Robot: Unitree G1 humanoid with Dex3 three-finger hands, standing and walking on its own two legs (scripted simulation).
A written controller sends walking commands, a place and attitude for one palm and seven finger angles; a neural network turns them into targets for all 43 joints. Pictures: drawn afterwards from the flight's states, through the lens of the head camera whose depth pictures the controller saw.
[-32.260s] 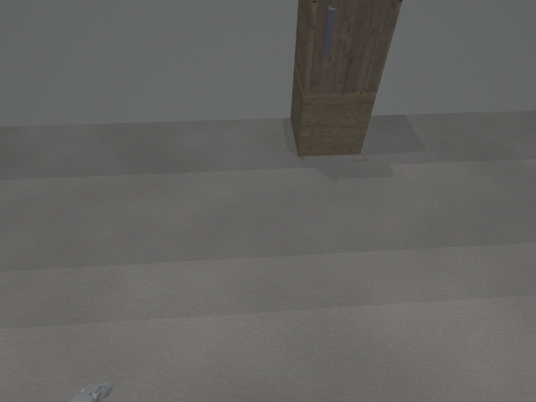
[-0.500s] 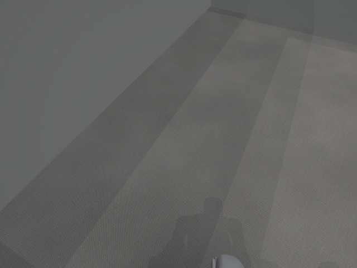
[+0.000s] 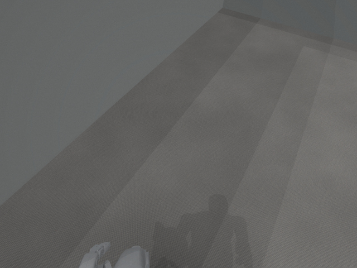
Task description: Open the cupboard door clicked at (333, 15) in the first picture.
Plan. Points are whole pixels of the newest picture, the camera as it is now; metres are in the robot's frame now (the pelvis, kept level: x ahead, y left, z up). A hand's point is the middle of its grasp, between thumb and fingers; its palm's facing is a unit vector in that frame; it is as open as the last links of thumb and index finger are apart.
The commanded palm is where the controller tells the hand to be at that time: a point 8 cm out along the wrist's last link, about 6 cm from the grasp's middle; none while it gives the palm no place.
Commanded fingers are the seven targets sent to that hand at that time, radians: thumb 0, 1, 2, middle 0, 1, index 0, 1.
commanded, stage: turn to face it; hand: left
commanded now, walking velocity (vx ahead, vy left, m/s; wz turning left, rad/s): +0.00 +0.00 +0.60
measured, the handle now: out of the picture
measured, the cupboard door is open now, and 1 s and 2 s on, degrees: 54 54 54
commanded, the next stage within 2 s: none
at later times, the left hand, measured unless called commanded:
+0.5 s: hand out of the picture +0.09 +0.23 -0.16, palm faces +0.28 -0.91 -0.31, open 7.3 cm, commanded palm none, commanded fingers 0.00 0.90 0.90 -0.20 -0.30 -0.20 -0.30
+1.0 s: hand out of the picture +0.01 +0.15 -0.19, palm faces +0.59 -0.77 -0.24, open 7.3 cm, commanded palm none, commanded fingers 0.00 0.90 0.90 -0.20 -0.30 -0.20 -0.30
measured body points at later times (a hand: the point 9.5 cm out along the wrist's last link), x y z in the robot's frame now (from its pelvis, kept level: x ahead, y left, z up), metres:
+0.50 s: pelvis +0.06 -0.02 -0.01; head +0.12 -0.01 +0.44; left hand +0.08 +0.28 -0.14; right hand +0.21 -0.24 -0.16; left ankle +0.08 +0.12 -0.74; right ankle +0.08 -0.16 -0.72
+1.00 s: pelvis +0.09 -0.05 -0.02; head +0.13 +0.00 +0.43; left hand -0.02 +0.19 -0.17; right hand +0.35 -0.18 -0.14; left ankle +0.04 +0.05 -0.74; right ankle +0.11 -0.18 -0.68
